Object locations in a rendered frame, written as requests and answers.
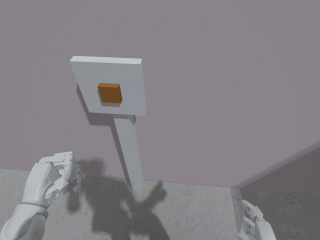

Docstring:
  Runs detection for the robot right hand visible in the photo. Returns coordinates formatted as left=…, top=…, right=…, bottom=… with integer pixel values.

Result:
left=237, top=199, right=276, bottom=240

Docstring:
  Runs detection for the robot left hand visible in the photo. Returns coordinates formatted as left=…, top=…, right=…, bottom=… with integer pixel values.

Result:
left=22, top=151, right=82, bottom=210

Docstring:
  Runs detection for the panel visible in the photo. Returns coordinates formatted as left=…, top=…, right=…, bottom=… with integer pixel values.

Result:
left=69, top=56, right=146, bottom=192

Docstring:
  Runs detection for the button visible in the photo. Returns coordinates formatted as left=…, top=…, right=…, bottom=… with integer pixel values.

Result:
left=97, top=83, right=123, bottom=104

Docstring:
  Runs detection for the robot left forearm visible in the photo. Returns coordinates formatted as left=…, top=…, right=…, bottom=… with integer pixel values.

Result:
left=0, top=203, right=49, bottom=240

